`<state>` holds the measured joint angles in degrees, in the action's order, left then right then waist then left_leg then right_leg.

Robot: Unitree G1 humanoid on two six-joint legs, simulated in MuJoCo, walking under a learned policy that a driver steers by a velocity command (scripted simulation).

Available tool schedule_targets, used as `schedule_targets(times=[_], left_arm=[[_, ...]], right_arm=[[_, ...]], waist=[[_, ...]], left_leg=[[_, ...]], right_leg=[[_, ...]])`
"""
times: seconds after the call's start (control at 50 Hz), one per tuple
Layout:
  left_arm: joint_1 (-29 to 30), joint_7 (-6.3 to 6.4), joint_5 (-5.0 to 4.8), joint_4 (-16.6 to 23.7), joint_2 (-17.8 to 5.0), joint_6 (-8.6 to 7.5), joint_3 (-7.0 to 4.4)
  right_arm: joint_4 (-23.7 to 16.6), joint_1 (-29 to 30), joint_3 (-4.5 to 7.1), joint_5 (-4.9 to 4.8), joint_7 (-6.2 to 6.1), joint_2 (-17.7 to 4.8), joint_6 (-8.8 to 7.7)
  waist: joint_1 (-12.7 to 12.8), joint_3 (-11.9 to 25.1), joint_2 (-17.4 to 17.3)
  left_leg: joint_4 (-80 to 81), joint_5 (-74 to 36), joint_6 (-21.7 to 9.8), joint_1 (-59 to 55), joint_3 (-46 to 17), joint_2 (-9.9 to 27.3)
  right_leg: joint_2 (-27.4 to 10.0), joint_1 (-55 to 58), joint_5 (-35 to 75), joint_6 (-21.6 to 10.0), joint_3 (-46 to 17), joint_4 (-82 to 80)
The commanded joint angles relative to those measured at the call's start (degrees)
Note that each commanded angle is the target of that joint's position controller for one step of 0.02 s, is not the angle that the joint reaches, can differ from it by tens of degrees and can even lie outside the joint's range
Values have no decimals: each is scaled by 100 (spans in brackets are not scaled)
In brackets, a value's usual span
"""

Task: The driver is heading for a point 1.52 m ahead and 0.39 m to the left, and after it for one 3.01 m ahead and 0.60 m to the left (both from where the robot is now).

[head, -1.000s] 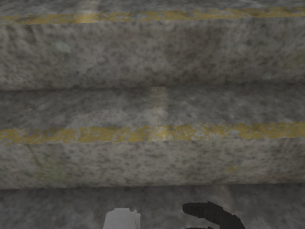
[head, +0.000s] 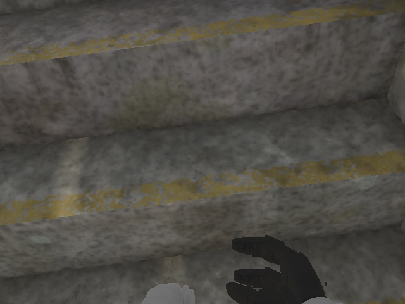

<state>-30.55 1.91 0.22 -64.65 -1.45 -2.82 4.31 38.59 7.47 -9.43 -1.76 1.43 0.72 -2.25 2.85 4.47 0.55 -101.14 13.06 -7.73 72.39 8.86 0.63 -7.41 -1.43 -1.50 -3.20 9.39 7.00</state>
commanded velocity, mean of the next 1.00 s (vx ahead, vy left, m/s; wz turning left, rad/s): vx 0.35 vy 0.12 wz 0.00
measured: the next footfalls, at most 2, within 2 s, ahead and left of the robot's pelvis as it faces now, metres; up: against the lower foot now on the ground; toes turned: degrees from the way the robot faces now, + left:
left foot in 0.10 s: +0.16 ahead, +0.12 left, +0.22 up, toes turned +0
right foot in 0.58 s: +0.17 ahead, -0.21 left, +0.22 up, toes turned -6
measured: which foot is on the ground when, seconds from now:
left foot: up 0.00-0.08, down 0.10-0.56, up 0.58-0.88, down 0.90-1.00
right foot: down 0.00-0.04, up 0.06-0.56, down 0.58-1.00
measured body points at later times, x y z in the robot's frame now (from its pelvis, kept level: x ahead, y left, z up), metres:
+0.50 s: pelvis +0.14 -0.03 +0.17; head +0.13 -0.03 +0.62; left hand +0.30 +0.12 +0.05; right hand +0.14 -0.25 +0.01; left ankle +0.12 +0.12 -0.55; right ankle +0.20 -0.19 -0.33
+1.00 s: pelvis +0.19 -0.01 +0.22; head +0.25 -0.04 +0.67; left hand +0.08 +0.24 +0.11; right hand +0.54 -0.06 +0.25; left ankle +0.20 +0.12 -0.35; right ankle +0.14 -0.21 -0.53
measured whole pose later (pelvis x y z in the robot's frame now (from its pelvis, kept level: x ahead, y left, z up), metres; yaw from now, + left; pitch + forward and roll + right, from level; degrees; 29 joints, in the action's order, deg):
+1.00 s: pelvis +0.19 -0.01 +0.22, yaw +3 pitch +6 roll +5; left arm -29.7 6.5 -0.9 -49.7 -10.5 3.1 -3.9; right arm 22.1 15.3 -6.8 0.1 3.0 -1.8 -0.5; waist 7.2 -1.2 1.3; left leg -85.3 54.9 -0.9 48.5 7.4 0.6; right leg -14.4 -9.8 0.6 1.9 1.1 14.5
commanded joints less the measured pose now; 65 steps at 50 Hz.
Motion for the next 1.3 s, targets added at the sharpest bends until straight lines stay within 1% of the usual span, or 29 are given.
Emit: schedule_targets(times=[0.02,0.04,0.06,0.1,0.12,0.16,0.18,0.28,0.32,0.44,0.5,0.54,0.58,0.6,0.62,0.66,0.76,0.78,0.86,0.88,0.94,0.98,1.02,1.04,1.06,1.1,1.16,1.24,1.3], left_arm=[[-566,50,-190,-175,-2725,-122,-591],[-1142,-5,-186,-41,-1791,-188,-380],[-221,-155,-112,121,-2400,-374,-553],[1777,-401,63,974,-1247,-471,-376],[2658,-490,32,1554,-758,-572,-358],[2604,-555,118,2490,75,-413,-107],[2155,-570,192,2448,-37,-317,-57],[1727,-410,123,2392,-570,-235,51],[1725,-155,64,2064,-531,-82,17],[2607,142,109,2304,-897,-9,-89],[2361,-27,297,2074,-1093,284,-156],[628,185,47,1333,-1511,360,-548],[-1436,172,-4,326,-1975,219,-823],[-850,142,368,191,-1106,63,-381],[-901,97,650,585,-1202,7,-352],[-1069,36,336,595,-1525,202,-585],[522,591,184,1336,-1384,324,-446],[-12,620,214,1551,-1589,388,-534],[-200,799,228,2025,-1979,552,-893],[-841,806,147,1786,-2026,656,-975],[-1351,664,-137,1409,-1664,735,-1025],[-857,372,-292,1559,-1983,546,-1107],[270,-82,-94,2009,-2073,-6,-1035],[282,-200,28,2075,-1684,-85,-964],[142,-115,-68,2215,-1354,-70,-1011],[-1761,113,80,1957,-687,259,-831],[-2849,152,148,1723,-921,691,-748],[-3109,146,399,1382,-754,689,-542],[-1413,-172,655,1188,-227,305,-193]], right_arm=[[-411,-895,526,190,-71,-1146,57],[-289,-507,561,132,-61,-1239,23],[115,-2197,764,317,-111,-1532,234],[1343,-3237,1159,675,-223,-2242,597],[1169,-2599,894,1005,-300,-1555,604],[1351,-1352,796,562,-259,-877,386],[1596,-1402,752,338,-204,-573,257],[1768,-1311,785,646,-114,-1057,34],[1682,-1296,779,769,-88,-1304,-70],[2009,-2495,958,381,-260,-1369,-133],[1413,-939,1021,233,-410,-1604,-15],[1267,-1139,1131,201,-222,-2164,3],[678,34,799,158,3,-1163,-53],[661,-757,537,91,191,-189,-290],[924,-2148,663,44,324,30,-473],[15,-812,709,49,204,-275,-443],[-1338,-510,606,42,239,-781,231],[-1477,-8,670,207,212,-1025,205],[-1994,1235,348,47,272,-477,348],[-2278,1867,226,47,191,-90,333],[-2475,1324,141,182,254,111,141],[-2071,54,517,141,133,-718,44],[-1409,-1635,937,318,-332,-1493,135],[-1224,-1204,1038,446,-375,-1610,137],[-1378,-542,948,632,-314,-1281,119],[-1432,1339,651,792,-143,-496,-29],[-1342,2362,771,322,105,-653,-222],[-1668,2885,478,46,181,48,-446],[-1878,1926,71,-154,174,816,-301]], waist=[[-1418,1469,2220],[-602,1707,1014],[-1558,2308,1243],[-1356,1084,-1441],[-1179,676,-1613],[-94,-563,-893],[130,-785,-365],[631,-585,-332],[448,-318,-436],[-447,-216,-659],[246,194,-897],[815,1075,-1260],[1653,360,184],[618,-38,1155],[73,1058,1731],[332,25,857],[-818,-939,460],[-221,-428,-387],[168,129,11],[541,9,821],[195,539,1166],[-334,1912,834],[-1219,2408,-229],[-736,2390,-1183],[-231,2001,-891],[1581,573,-523],[2260,-451,-961],[2195,-1084,-341],[460,-467,759]], left_leg=[[2397,2411,-191,-3891,305,-708],[3010,2641,-566,-5047,-908,-204],[3877,2417,-225,-5582,-947,-562],[5969,3150,-1035,-5443,-3829,745],[7534,3659,-1193,-4666,-5413,1092],[7229,4304,-485,-3394,-4568,1249],[7100,3785,-124,-3448,-3803,1045],[7653,1985,-143,-2679,-2157,948],[7679,1374,-519,-2745,-2234,1236],[7895,134,-533,-5739,-2166,1587],[7932,-1536,-50,-3879,-534,920],[6604,-3001,-340,-4316,-501,637],[2327,-610,558,-4246,-22,-245],[-1366,1006,641,-2622,-1596,-949],[-3862,1279,876,-1172,-2946,-1566],[-5835,1487,924,1319,-2226,-1588],[-5669,2048,901,1452,-2566,-391],[-4940,2070,946,1583,-2096,-450],[350,533,1056,-944,-954,612],[764,1451,1046,-865,-858,617],[2651,3613,496,-2537,-1576,361],[4462,2143,385,-5370,-1763,307],[4995,1556,-188,-7385,-3453,1017],[5328,852,-620,-7394,-4077,1367],[5035,1237,-480,-5704,-3710,1543],[4173,1845,733,-2706,-1350,834],[4221,1497,696,-866,-880,934],[1715,1033,896,-1058,-539,772],[-3650,1931,719,-829,70,174]], right_leg=[[-1126,665,12135,-1174,-53,1544],[-811,-846,11218,-987,-247,2673],[-1161,-39,9385,-1495,-560,2521],[279,-2925,2293,-1414,-516,6602],[1240,-4470,445,-1170,-2520,10355],[1366,-6425,-590,-928,-2666,12453],[1212,-6657,-372,-775,-2616,12242],[1158,-6489,1203,-168,-1995,11140],[1252,-6434,1260,45,-1845,12217],[540,-7542,289,386,-1663,11137],[34,-3394,408,426,-327,6747],[835,-1106,-501,338,659,4717],[-28,254,3727,-37,-828,506],[-540,342,7382,102,-1793,1832],[-1477,1711,10417,-770,-3474,2961],[-1207,2287,7013,-1243,-2995,2816],[-1793,-332,2846,-604,-2087,1352],[-1299,1266,3763,-579,-1936,1726],[-1255,277,3533,-397,-1256,554],[-1338,322,3485,-522,-1467,246],[-1296,715,6453,-411,-1047,780],[-1176,136,5345,-310,-1293,1732],[-330,-2601,3117,-165,-822,3634],[471,-3733,-1672,-75,-955,6221],[950,-3838,-3172,288,-1352,9133],[1330,-2969,-2540,580,-536,10562],[750,-1564,-1428,469,-809,9784],[-91,-1511,217,-647,-1001,3116],[178,-1525,1824,-951,-641,2369]])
